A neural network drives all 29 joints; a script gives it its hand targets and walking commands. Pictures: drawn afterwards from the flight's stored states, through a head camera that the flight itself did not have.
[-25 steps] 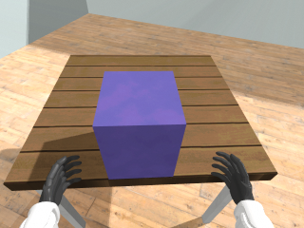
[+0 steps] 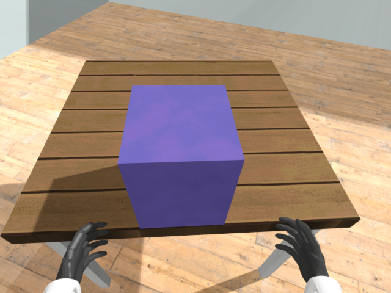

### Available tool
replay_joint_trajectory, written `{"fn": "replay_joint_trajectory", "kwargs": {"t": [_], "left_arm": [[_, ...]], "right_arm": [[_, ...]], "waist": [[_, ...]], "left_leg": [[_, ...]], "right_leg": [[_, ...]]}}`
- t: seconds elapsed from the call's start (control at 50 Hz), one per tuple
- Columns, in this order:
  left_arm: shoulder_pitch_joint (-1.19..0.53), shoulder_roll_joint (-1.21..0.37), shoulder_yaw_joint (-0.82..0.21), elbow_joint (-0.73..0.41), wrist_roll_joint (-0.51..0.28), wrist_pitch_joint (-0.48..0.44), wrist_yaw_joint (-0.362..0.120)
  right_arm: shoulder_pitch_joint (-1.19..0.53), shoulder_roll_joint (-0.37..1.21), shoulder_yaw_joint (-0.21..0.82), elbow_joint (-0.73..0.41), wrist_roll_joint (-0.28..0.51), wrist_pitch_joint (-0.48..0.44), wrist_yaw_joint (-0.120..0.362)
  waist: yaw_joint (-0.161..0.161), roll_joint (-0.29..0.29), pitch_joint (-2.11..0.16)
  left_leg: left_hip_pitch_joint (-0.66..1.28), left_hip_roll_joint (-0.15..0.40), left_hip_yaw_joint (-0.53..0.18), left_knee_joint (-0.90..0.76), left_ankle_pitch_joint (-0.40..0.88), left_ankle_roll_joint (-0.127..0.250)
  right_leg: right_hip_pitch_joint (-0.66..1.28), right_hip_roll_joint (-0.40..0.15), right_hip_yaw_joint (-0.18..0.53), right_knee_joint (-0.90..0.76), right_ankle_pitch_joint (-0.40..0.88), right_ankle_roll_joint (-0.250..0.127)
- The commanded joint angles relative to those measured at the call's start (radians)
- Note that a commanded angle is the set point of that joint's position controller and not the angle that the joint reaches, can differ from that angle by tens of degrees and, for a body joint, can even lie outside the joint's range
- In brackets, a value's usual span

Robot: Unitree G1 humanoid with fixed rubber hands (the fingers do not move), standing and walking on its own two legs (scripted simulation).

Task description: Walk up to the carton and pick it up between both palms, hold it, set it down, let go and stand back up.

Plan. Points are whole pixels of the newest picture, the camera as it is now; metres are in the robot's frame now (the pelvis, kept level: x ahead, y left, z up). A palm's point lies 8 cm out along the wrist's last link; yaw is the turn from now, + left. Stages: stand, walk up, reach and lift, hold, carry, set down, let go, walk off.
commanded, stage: set down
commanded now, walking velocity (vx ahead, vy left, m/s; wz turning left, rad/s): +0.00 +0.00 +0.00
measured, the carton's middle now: (181, 159) +0.40 +0.05 +0.06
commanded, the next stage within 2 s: let go in 1.78 s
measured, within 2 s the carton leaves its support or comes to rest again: neither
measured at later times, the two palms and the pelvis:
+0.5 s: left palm (72, 287) +0.16 +0.24 -0.03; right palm (299, 277) +0.18 -0.19 -0.03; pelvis +0.02 +0.00 +0.00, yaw +1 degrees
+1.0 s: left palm out of the picture +0.15 +0.24 -0.06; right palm (294, 282) +0.18 -0.20 -0.06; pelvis +0.01 +0.01 +0.00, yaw +1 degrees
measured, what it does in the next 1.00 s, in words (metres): stands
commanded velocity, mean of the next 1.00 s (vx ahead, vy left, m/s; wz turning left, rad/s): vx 0.00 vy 0.00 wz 0.00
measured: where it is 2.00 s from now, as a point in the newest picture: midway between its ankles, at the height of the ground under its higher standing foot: outside the picture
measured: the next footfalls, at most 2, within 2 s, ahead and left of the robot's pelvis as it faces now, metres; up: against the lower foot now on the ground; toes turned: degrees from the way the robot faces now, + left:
none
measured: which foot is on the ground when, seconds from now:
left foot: down 0.00-1.00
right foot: down 0.00-1.00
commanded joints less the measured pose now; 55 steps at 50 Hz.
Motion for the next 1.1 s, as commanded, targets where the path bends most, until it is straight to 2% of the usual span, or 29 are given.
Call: {"fn": "replay_joint_trajectory", "kwargs": {"t": [0.0, 0.08, 0.1, 0.12, 0.22, 0.24, 0.28, 0.42, 0.46, 0.48, 0.5, 0.54, 0.62, 0.64, 0.68, 0.7, 0.74, 0.76, 0.78, 0.8, 0.82, 0.88, 0.9, 0.94, 1.0, 1.02, 1.04, 1.06, 1.08], "left_arm": [[-0.036, 0.096, 0.056, -0.146, 0.015, -0.064, 0.001], [-0.009, 0.099, 0.058, -0.144, 0.022, -0.101, -0.007], [-0.003, 0.091, 0.060, -0.061, 0.032, -0.095, -0.018], [0.006, 0.096, 0.059, -0.105, 0.035, -0.112, -0.014], [0.024, 0.101, 0.054, -0.015, 0.047, -0.147, -0.029], [0.023, 0.097, 0.048, -0.053, 0.041, -0.158, -0.026], [0.029, 0.097, 0.038, 0.056, 0.053, -0.156, -0.037], [0.002, 0.106, 0.031, 0.027, 0.049, -0.190, -0.030], [-0.002, 0.085, 0.025, 0.176, 0.081, -0.168, -0.046], [-0.015, 0.105, 0.030, 0.079, 0.070, -0.180, -0.040], [-0.019, 0.102, 0.028, 0.136, 0.072, -0.177, -0.046], [-0.029, 0.111, 0.027, 0.101, 0.060, -0.183, -0.039], [-0.033, 0.093, 0.022, 0.202, 0.087, -0.172, -0.044], [-0.045, 0.101, 0.024, 0.162, 0.070, -0.182, -0.044], [-0.058, 0.097, 0.023, 0.251, 0.095, -0.164, -0.051], [-0.072, 0.105, 0.019, 0.176, 0.081, -0.172, -0.044], [-0.083, 0.094, 0.015, 0.238, 0.086, -0.166, -0.048], [-0.073, 0.101, 0.020, 0.195, 0.082, -0.173, -0.042], [-0.079, 0.098, 0.025, 0.262, 0.091, -0.168, -0.048], [-0.091, 0.099, 0.021, 0.235, 0.085, -0.173, -0.045], [-0.103, 0.087, 0.016, 0.324, 0.103, -0.160, -0.055], [-0.116, 0.100, 0.025, 0.267, 0.094, -0.178, -0.052], [-0.122, 0.089, 0.030, 0.366, 0.114, -0.165, -0.058], [-0.136, 0.108, 0.028, 0.279, 0.098, -0.183, -0.053], [-0.134, 0.080, 0.025, 0.385, 0.134, -0.173, -0.052], [-0.154, 0.099, 0.028, 0.328, 0.112, -0.187, -0.050], [-0.145, 0.087, 0.034, 0.435, 0.132, -0.173, -0.061], [-0.145, 0.099, 0.034, 0.383, 0.124, -0.179, -0.061], [-0.157, 0.090, 0.031, 0.425, 0.141, -0.172, -0.060]], "right_arm": [[-0.038, -0.090, -0.041, -0.152, -0.012, -0.073, 0.004], [-0.005, -0.071, -0.030, -0.120, -0.014, -0.116, 0.006], [0.003, -0.067, -0.024, -0.059, -0.028, -0.112, 0.004], [0.011, -0.075, -0.023, -0.072, -0.024, -0.128, 0.008], [0.021, -0.071, -0.010, 0.015, -0.043, -0.174, 0.010], [0.014, -0.079, -0.019, -0.005, -0.045, -0.189, 0.012], [0.013, -0.065, -0.014, 0.089, -0.061, -0.190, 0.013], [-0.017, -0.086, -0.027, 0.119, -0.068, -0.241, 0.024], [-0.024, -0.077, -0.023, 0.259, -0.098, -0.228, 0.025], [-0.039, -0.081, -0.024, 0.191, -0.084, -0.244, 0.025], [-0.041, -0.072, -0.019, 0.219, -0.091, -0.242, 0.023], [-0.064, -0.086, -0.030, 0.200, -0.090, -0.257, 0.024], [-0.075, -0.091, -0.019, 0.305, -0.106, -0.252, 0.034], [-0.085, -0.093, -0.021, 0.246, -0.094, -0.263, 0.032], [-0.111, -0.090, -0.020, 0.351, -0.118, -0.248, 0.034], [-0.122, -0.092, -0.023, 0.293, -0.103, -0.260, 0.035], [-0.127, -0.090, -0.019, 0.345, -0.117, -0.253, 0.038], [-0.122, -0.104, -0.021, 0.318, -0.107, -0.264, 0.039], [-0.129, -0.096, -0.013, 0.356, -0.118, -0.261, 0.039], [-0.153, -0.094, -0.025, 0.328, -0.123, -0.270, 0.041], [-0.151, -0.087, -0.026, 0.412, -0.149, -0.261, 0.038], [-0.158, -0.090, -0.027, 0.392, -0.136, -0.280, 0.038], [-0.173, -0.080, -0.023, 0.469, -0.156, -0.274, 0.039], [-0.183, -0.082, -0.031, 0.419, -0.149, -0.293, 0.037], [-0.191, -0.088, -0.030, 0.544, -0.169, -0.294, 0.049], [-0.204, -0.087, -0.039, 0.478, -0.160, -0.309, 0.046], [-0.195, -0.081, -0.030, 0.558, -0.175, -0.303, 0.044], [-0.195, -0.081, -0.030, 0.516, -0.168, -0.311, 0.041], [-0.213, -0.086, -0.036, 0.565, -0.178, -0.311, 0.045]], "waist": [[0.010, 0.020, -0.109], [0.013, 0.031, -0.145], [-0.001, 0.026, -0.113], [0.003, 0.034, -0.142], [0.006, 0.029, -0.130], [0.009, 0.031, -0.148], [-0.002, 0.032, -0.108], [0.006, 0.034, -0.147], [-0.012, 0.045, -0.075], [0.000, 0.035, -0.124], [-0.004, 0.033, -0.103], [0.012, 0.029, -0.123], [0.001, 0.038, -0.088], [0.008, 0.023, -0.105], [-0.002, 0.039, -0.060], [0.010, 0.045, -0.099], [-0.001, 0.031, -0.088], [0.009, 0.039, -0.120], [0.006, 0.031, -0.099], [0.002, 0.030, -0.101], [-0.014, 0.034, -0.075], [-0.004, 0.022, -0.115], [-0.011, 0.024, -0.078], [-0.006, 0.028, -0.127], [-0.014, 0.059, -0.089], [-0.012, 0.035, -0.130], [-0.025, 0.030, -0.088], [-0.018, 0.030, -0.112], [-0.020, 0.039, -0.098]], "left_leg": [[0.267, -0.061, -0.014, 0.030, 0.181, 0.000], [0.281, -0.063, -0.018, 0.053, 0.260, -0.009], [0.278, -0.066, -0.015, 0.054, 0.252, -0.006], [0.283, -0.065, -0.015, 0.054, 0.273, -0.010], [0.265, -0.071, -0.010, 0.060, 0.290, -0.015], [0.275, -0.070, -0.014, 0.061, 0.309, -0.018], [0.264, -0.073, -0.009, 0.058, 0.272, -0.020], [0.256, -0.069, -0.004, 0.062, 0.277, -0.022], [0.246, -0.069, -0.003, 0.051, 0.231, -0.021], [0.248, -0.069, 0.006, 0.051, 0.242, -0.018], [0.248, -0.070, 0.007, 0.053, 0.230, -0.020], [0.239, -0.071, 0.013, 0.051, 0.233, -0.023], [0.237, -0.068, 0.004, 0.054, 0.222, -0.024], [0.237, -0.070, 0.013, 0.050, 0.221, -0.020], [0.219, -0.071, 0.012, 0.046, 0.184, -0.023], [0.223, -0.069, 0.015, 0.047, 0.188, -0.023], [0.219, -0.069, 0.017, 0.049, 0.171, -0.022], [0.232, -0.066, 0.017, 0.052, 0.203, -0.026], [0.223, -0.069, 0.018, 0.058, 0.195, -0.023], [0.222, -0.064, 0.013, 0.054, 0.190, -0.024], [0.214, -0.066, 0.014, 0.056, 0.160, -0.022], [0.213, -0.066, 0.023, 0.060, 0.181, -0.022], [0.214, -0.068, 0.018, 0.062, 0.165, -0.021], [0.211, -0.065, 0.022, 0.063, 0.182, -0.024], [0.214, -0.061, 0.019, 0.063, 0.168, -0.030], [0.205, -0.061, 0.019, 0.070, 0.175, -0.026], [0.216, -0.067, 0.019, 0.072, 0.171, -0.025], [0.216, -0.068, 0.026, 0.073, 0.176, -0.025], [0.215, -0.065, 0.018, 0.073, 0.170, -0.027]], "right_leg": [[-0.218, 0.036, -0.033, -0.122, 0.046, -0.017], [-0.192, 0.038, -0.032, -0.116, 0.131, -0.017], [-0.195, 0.035, -0.026, -0.122, 0.128, -0.014], [-0.181, 0.039, -0.032, -0.115, 0.151, -0.013], [-0.162, 0.040, -0.028, -0.115, 0.205, -0.005], [-0.161, 0.046, -0.037, -0.116, 0.206, -0.005], [-0.175, 0.038, -0.032, -0.121, 0.181, -0.005], [-0.138, 0.042, -0.045, -0.110, 0.184, -0.002], [-0.157, 0.041, -0.045, -0.126, 0.130, -0.009], [-0.139, 0.042, -0.045, -0.125, 0.146, -0.004], [-0.143, 0.039, -0.044, -0.126, 0.145, 0.000], [-0.129, 0.042, -0.053, -0.119, 0.139, 0.001], [-0.138, 0.040, -0.053, -0.115, 0.131, -0.005], [-0.136, 0.041, -0.057, -0.118, 0.128, -0.002], [-0.141, 0.038, -0.056, -0.120, 0.092, -0.005], [-0.137, 0.040, -0.061, -0.113, 0.098, -0.004], [-0.138, 0.039, -0.061, -0.114, 0.078, -0.004], [-0.121, 0.043, -0.064, -0.104, 0.112, -0.003], [-0.132, 0.039, -0.059, -0.106, 0.104, -0.002], [-0.143, 0.042, -0.067, -0.104, 0.097, -0.006], [-0.144, 0.039, -0.061, -0.105, 0.074, -0.004], [-0.126, 0.040, -0.067, -0.094, 0.103, -0.001], [-0.152, 0.041, -0.066, -0.096, 0.085, -0.002], [-0.122, 0.040, -0.066, -0.089, 0.104, 0.000], [-0.149, 0.045, -0.068, -0.088, 0.078, -0.012], [-0.131, 0.043, -0.066, -0.083, 0.093, -0.005], [-0.149, 0.041, -0.066, -0.089, 0.102, -0.003], [-0.144, 0.039, -0.065, -0.087, 0.106, 0.000], [-0.159, 0.047, -0.074, -0.085, 0.090, -0.004]]}}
